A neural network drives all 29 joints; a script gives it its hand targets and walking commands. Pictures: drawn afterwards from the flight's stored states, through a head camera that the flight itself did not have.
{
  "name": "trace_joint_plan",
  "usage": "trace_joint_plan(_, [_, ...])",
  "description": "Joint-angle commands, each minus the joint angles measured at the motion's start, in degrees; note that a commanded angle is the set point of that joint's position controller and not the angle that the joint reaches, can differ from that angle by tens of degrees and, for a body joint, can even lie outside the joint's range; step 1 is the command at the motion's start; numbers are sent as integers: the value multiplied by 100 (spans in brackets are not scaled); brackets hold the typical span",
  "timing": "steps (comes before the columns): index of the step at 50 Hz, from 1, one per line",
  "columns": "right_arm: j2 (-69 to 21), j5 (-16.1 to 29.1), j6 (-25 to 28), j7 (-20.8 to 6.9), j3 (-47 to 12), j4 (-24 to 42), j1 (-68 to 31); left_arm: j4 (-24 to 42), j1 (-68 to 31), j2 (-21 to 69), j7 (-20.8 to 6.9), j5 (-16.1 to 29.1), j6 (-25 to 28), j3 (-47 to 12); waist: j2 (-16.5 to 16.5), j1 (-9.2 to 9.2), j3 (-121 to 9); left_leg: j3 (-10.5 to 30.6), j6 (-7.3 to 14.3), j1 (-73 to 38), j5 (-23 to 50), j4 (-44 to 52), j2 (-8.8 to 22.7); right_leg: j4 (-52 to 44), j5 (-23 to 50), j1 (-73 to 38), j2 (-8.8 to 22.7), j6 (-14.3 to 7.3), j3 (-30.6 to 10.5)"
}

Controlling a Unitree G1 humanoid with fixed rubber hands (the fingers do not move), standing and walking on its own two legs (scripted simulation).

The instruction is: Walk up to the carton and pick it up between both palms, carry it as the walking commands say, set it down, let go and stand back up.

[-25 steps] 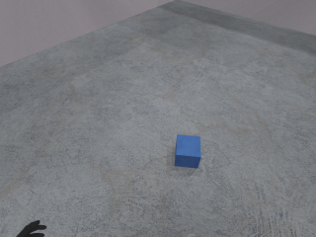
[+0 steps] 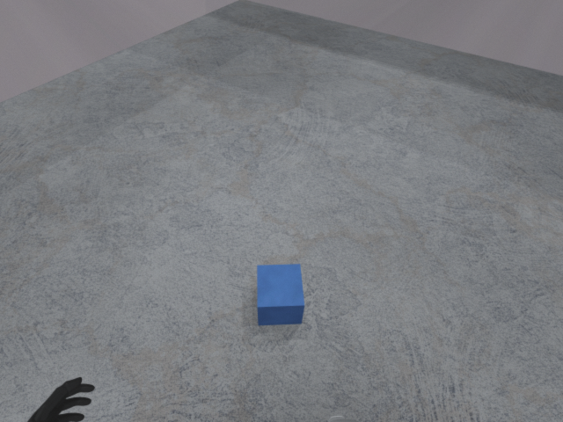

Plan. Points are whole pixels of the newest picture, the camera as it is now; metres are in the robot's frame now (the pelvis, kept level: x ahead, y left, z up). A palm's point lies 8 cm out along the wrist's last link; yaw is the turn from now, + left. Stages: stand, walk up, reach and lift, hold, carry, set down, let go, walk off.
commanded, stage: walk up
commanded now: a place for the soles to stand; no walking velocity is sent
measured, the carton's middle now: (279, 294) +0.68 -0.03 -0.68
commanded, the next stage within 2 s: none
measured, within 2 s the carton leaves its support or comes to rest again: neither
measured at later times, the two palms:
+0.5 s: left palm (89, 413) +0.20 +0.28 -0.09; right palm (524, 358) +0.22 -0.37 -0.05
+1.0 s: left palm (108, 344) +0.28 +0.27 -0.06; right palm (498, 331) +0.28 -0.37 -0.08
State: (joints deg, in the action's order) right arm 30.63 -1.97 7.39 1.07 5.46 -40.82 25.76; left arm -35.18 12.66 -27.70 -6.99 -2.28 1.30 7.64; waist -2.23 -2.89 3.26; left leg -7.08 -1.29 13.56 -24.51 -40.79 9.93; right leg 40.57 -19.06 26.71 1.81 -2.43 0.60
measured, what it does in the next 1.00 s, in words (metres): walks ahead: left foot, then right foot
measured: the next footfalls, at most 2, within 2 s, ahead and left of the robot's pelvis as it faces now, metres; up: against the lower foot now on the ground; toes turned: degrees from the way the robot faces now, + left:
left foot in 0.36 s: +0.26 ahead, +0.09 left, +0.00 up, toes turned +2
right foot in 0.56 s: +0.22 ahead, -0.17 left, +0.00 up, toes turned +0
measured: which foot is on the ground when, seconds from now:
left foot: down 0.00-0.02, up 0.04-0.34, down 0.36-1.00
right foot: down 0.00-0.36, up 0.38-0.54, down 0.56-1.00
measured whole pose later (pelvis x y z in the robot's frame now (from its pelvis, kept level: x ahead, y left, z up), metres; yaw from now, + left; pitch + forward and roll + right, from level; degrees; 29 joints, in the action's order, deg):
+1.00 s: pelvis +0.16 -0.06 +0.01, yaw +4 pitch -2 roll +0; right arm 24.1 -0.3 2.3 -0.6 1.1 -50.8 10.0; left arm -49.0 6.1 -24.1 0.0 -0.3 3.2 1.2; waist 0.7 -0.8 2.4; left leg 1.1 -0.7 16.5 -14.5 -33.3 0.6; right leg 34.0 -16.9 14.8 1.3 -0.6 3.1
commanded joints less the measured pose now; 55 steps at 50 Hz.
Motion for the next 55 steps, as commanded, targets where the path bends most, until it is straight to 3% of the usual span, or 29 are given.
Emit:
trace_joint_plan(1, [676, 38, -26, 35, 124, 271, 208, -96, 1311, -932, 140, -32, 137, 431, -18, 756, -588, -35, 931, 1568, 2104, -1402, 133, -605, -442, -2541, -460, -323, 58])
trace_joint_plan(2, [431, 177, -15, 21, 2, 533, 4, 42, 1615, -1562, 230, 3, 172, 567, -1531, 956, -816, 8, 553, 3033, 593, -3036, -607, -1947, -1472, -2959, 1252, -958, -3349])
trace_joint_plan(3, [832, 265, -113, 76, 50, 467, -135, 192, 1142, -1784, 288, 139, 199, 523, -752, 756, -778, 992, 518, 3038, -370, -3400, -417, -2425, -1615, -2445, 1895, -1284, -4105])
trace_joint_plan(4, [968, 244, -167, 77, 103, 373, -272, 212, 894, -1665, 332, 178, 195, 464, -210, 649, -473, 1171, 527, 2959, -343, -3419, -244, -2312, -1661, -1984, 1788, -1370, -3552])
trace_joint_plan(5, [864, 211, -163, 66, 90, 310, -125, 252, 766, -1471, 387, 180, 212, 371, -121, 505, -150, 1087, 509, 2914, -181, -3170, -121, -2189, -1645, -1540, 1629, -1378, -3040])
trace_joint_plan(7, [811, 136, -144, -11, 114, 81, 264, 298, 439, -1188, 422, 146, 231, 260, -481, 312, 134, 840, 384, 2304, 167, -2276, -163, -2058, -1190, -790, 1060, -1245, -2011])
trace_joint_plan(8, [743, 107, -155, -67, 117, 29, 328, 291, 495, -1150, 412, 113, 241, 235, -658, 312, 159, 703, 326, 1991, 94, -1868, -268, -2040, -1026, -554, 959, -1274, -1759])
trace_joint_plan(12, [591, 74, -166, -146, 149, 203, -119, 349, 760, -1238, 349, 63, 251, 166, -754, 481, 242, 463, 305, 1581, 190, -898, -532, -2167, -1342, -420, 1189, -1338, -1765])
trace_joint_plan(14, [462, 63, -156, -157, 136, 247, -196, 351, 618, -1203, 385, 87, 226, 91, -644, 397, 273, 396, 355, 1103, 406, -492, -689, -2025, -809, -169, 1204, -1250, -1596])
trace_joint_plan(17, [336, 11, -103, -120, 152, 207, 99, 339, 541, -868, 468, 138, 196, -111, -261, 47, -44, 471, 554, -239, 727, 519, -1073, -908, -131, 262, 837, -904, -976])
trace_joint_plan(18, [448, -29, -85, -73, 188, 208, 265, 364, 621, -570, 514, 160, 192, -219, 342, -68, -162, 1280, 650, -582, 222, 1238, -660, -84, -4, 447, 567, -643, -675])
trace_joint_plan(19, [925, -34, -46, -37, 249, 379, 122, 414, 701, -285, 536, 196, 181, -296, 1639, -39, -145, 3690, 1158, -841, -528, 2180, 741, 1106, -808, 1410, -159, -93, -102])
trace_joint_plan(20, [1099, 75, -76, -54, 324, 511, 39, 254, 956, -760, 613, 207, 136, -188, 1175, 24, -339, 4155, 1775, -739, -323, 2239, 1240, 1593, -1533, 1172, -187, 19, -311])
trace_joint_plan(21, [1068, 85, -120, -72, 301, 526, -59, 130, 928, -909, 668, 223, 150, -154, 947, 53, -246, 3818, 1973, -542, 256, 2053, 1126, 1737, -1565, 1097, -129, 59, -438])
trace_joint_plan(22, [951, 73, -158, -86, 252, 547, -176, 62, 887, -883, 691, 225, 169, -140, 912, 88, -164, 3338, 1938, -332, 904, 1827, 969, 1626, -1559, 970, -48, 88, -451])
trace_joint_plan(25, [692, 51, -250, -106, 132, 645, -731, -265, 1270, -658, 704, 208, 231, -171, 1186, 376, -306, 1877, 1507, 531, 2740, 1173, 354, 617, -683, -311, -43, 30, 29])
trace_joint_plan(27, [474, 105, -329, -131, 7, 580, -789, -400, 1219, -607, 729, 117, 303, -151, 1070, 463, -476, 1356, 1061, 1108, 2387, 649, -11, -410, 195, -1291, -211, -29, 135])
trace_joint_plan(28, [352, 143, -351, -137, -49, 556, -751, -376, 1066, -701, 743, 54, 334, -136, 811, 462, -541, 1338, 840, 1319, 1911, 441, -77, -693, 514, -1505, -45, -117, -243])
trace_joint_plan(29, [151, 198, -391, -142, -100, 545, -699, -256, 707, -995, 754, 7, 386, -116, -1, 324, -439, 1074, 556, 1506, 1153, -121, -505, -1331, 156, -1130, 801, -423, -1732])
trace_joint_plan(30, [208, 239, -469, -106, -54, 468, -769, -237, 473, -1246, 742, 71, 404, -77, -452, 252, -327, 748, 357, 1063, -196, -643, -868, -1730, 103, -474, 1515, -946, -2461])
trace_joint_plan(31, [323, 196, -493, -84, 3, 362, -778, -273, 314, -1268, 734, 131, 393, -100, -283, 208, -259, 860, 405, 811, -395, -648, -832, -1510, 483, -318, 1496, -1081, -2177])
trace_joint_plan(32, [246, 164, -472, -88, -7, 276, -725, -311, 191, -1151, 752, 157, 372, -156, -193, 121, -249, 841, 465, 585, 67, -208, -815, -1218, 809, -266, 1283, -964, -1723])
trace_joint_plan(34, [405, 89, -399, -92, 18, 178, -818, -389, 19, -856, 742, 178, 312, -276, -38, 124, -235, 1299, 583, 318, 1073, 493, -559, -863, 594, -107, 734, -457, -1009])
trace_joint_plan(35, [548, 98, -360, -116, 18, 173, -1009, -399, 38, -732, 739, 198, 305, -304, 209, 255, -298, 1657, 697, 429, 1350, 613, -378, -735, 500, -279, 459, -263, -783])
trace_joint_plan(36, [530, 129, -346, -130, -9, 110, -1132, -485, 35, -687, 735, 207, 312, -311, 208, 309, -401, 1691, 741, 481, 1516, 626, -337, -724, 509, -548, 380, -216, -676])
trace_joint_plan(39, [328, 201, -391, -117, -119, -122, -1213, -692, -172, -868, 733, 192, 334, -285, -192, 251, -460, 1257, 559, 412, 1802, 425, -599, -1163, 994, -867, 723, -354, -956])
trace_joint_plan(41, [319, 180, -415, -113, -130, -290, -1225, -792, -321, -859, 735, 201, 314, -304, -112, 199, -462, 1215, 536, 217, 1833, 560, -607, -1200, 1164, -860, 787, -386, -879])
trace_joint_plan(45, [325, 170, -428, -132, -170, -548, -1427, -959, -605, -703, 738, 210, 274, -366, -32, 228, -458, 1379, 580, 147, 2039, 952, -478, -1308, 873, -1038, 590, -197, -612])
trace_joint_plan(55, [278, 160, -487, -160, -294, -1193, -1921, -1517, -1037, -629, 708, 205, 208, -479, 249, 254, -368, 1526, 477, 64, 1460, 1853, -388, -2031, 339, -1522, 506, -41, -491])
